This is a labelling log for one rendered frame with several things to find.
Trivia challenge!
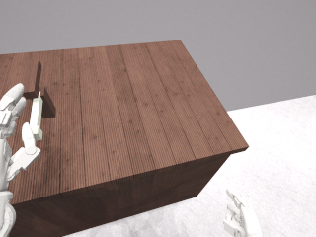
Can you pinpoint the counter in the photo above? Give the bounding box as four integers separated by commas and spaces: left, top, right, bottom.
0, 39, 249, 237

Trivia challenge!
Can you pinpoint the left robot hand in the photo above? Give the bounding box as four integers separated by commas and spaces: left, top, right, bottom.
0, 83, 41, 192

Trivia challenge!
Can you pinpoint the tap lever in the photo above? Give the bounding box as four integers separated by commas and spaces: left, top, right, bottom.
30, 91, 43, 141

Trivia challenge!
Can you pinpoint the left robot forearm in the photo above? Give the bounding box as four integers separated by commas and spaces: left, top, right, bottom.
0, 191, 16, 237

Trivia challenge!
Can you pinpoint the right robot hand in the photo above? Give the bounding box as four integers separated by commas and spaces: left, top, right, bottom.
223, 188, 264, 237

